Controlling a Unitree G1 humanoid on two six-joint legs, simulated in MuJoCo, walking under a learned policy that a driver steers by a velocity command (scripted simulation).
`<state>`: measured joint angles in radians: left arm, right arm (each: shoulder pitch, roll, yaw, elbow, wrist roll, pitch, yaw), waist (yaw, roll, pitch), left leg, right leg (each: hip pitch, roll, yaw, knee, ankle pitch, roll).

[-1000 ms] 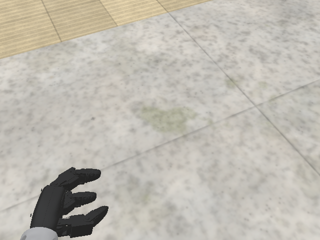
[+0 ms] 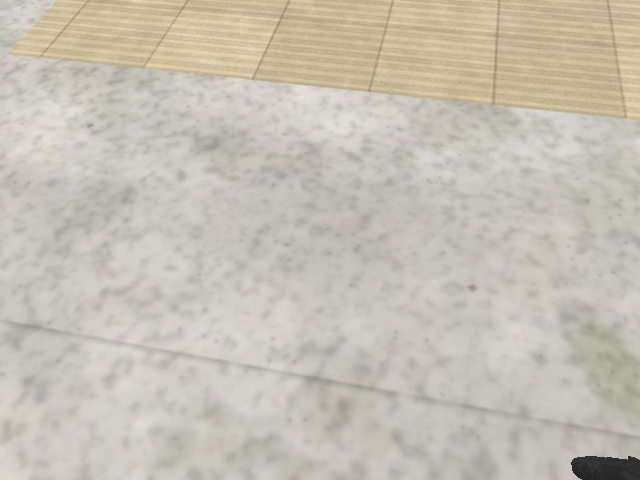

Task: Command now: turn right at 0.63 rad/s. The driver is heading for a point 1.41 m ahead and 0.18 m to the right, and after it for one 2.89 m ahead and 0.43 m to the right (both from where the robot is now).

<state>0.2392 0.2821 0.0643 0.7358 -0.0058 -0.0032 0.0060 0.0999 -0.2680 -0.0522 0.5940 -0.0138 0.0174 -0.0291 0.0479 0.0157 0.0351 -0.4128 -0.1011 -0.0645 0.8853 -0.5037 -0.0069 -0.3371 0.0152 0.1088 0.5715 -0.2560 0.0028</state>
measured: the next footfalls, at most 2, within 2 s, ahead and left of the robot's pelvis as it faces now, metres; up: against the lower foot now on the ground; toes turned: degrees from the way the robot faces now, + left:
left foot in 0.16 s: +0.05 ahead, +0.11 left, +0.00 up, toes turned -15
right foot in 0.58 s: -0.02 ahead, -0.15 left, +0.00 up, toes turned -22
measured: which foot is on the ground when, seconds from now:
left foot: up 0.00-0.14, down 0.16-0.60, up 0.62-0.94, down 0.96-1.00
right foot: down 0.00-0.16, up 0.18-0.56, down 0.58-0.96, up 0.98-1.00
